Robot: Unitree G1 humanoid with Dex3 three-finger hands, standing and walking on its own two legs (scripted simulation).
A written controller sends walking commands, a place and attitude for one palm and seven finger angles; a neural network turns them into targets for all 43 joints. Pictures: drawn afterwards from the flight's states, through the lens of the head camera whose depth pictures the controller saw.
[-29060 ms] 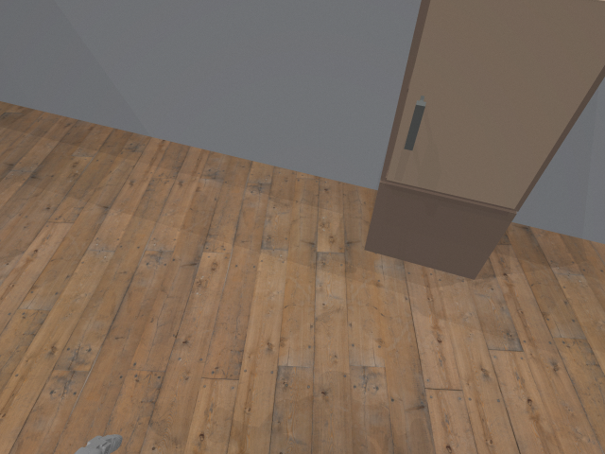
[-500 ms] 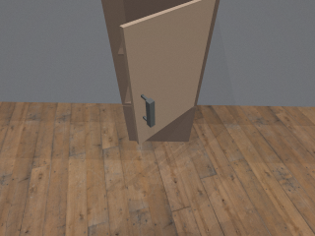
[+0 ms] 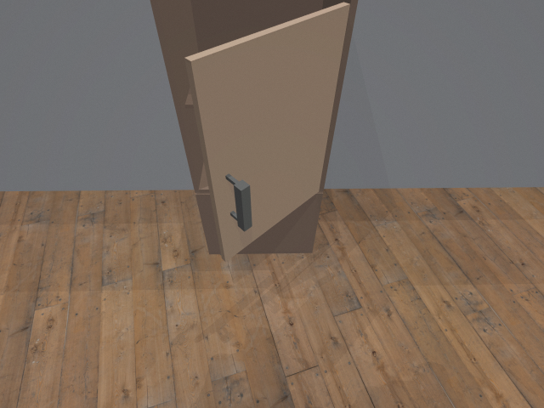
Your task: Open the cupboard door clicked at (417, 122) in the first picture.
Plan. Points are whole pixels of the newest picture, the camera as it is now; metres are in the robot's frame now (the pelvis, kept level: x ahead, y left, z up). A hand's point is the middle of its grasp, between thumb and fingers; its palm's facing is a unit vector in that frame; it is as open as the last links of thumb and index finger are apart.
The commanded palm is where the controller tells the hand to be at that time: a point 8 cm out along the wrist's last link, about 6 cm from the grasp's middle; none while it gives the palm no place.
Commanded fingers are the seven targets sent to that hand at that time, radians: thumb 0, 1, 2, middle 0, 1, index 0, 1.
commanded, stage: let the arm hang, fingers relaxed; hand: left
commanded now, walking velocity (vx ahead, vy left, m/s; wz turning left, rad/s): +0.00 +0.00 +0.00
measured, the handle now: (237, 202) +0.58 +0.12 -0.10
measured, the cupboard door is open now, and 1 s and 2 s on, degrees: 43 43 43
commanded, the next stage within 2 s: look to check the result in 0.02 s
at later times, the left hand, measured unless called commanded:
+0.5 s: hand out of the picture +0.01 +0.17 -0.18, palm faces +0.03 -0.98 -0.20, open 7.4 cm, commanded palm none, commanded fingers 0.00 0.90 0.90 -0.20 -0.30 -0.20 -0.30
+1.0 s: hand out of the picture +0.06 +0.17 -0.18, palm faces -0.06 -0.97 -0.25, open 7.4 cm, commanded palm none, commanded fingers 0.00 0.90 0.90 -0.20 -0.30 -0.20 -0.30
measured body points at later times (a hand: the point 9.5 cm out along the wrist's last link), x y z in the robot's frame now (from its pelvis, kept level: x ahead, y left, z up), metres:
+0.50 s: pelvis +0.01 -0.01 +0.00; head +0.03 -0.01 +0.45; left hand +0.01 +0.22 -0.16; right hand +0.01 -0.23 -0.16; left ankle +0.00 +0.09 -0.74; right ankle +0.02 -0.12 -0.74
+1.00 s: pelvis +0.01 -0.02 -0.01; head +0.05 -0.04 +0.44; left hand +0.07 +0.23 -0.16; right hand +0.01 -0.26 -0.18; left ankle +0.00 +0.09 -0.74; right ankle +0.00 -0.12 -0.72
